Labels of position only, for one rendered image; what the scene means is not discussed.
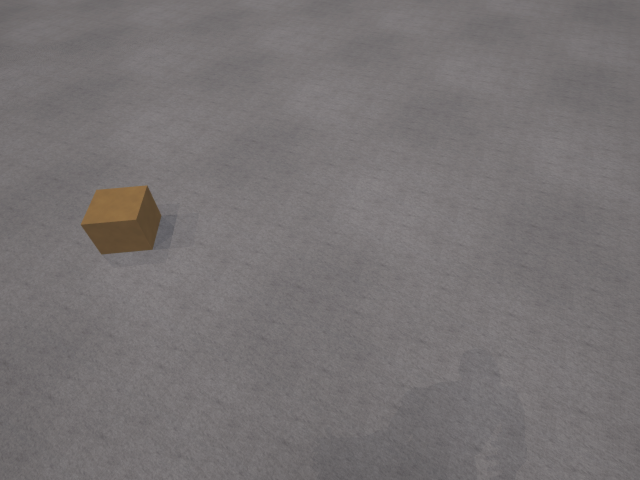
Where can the carton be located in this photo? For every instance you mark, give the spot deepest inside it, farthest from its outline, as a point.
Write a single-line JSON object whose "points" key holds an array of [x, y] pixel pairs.
{"points": [[122, 220]]}

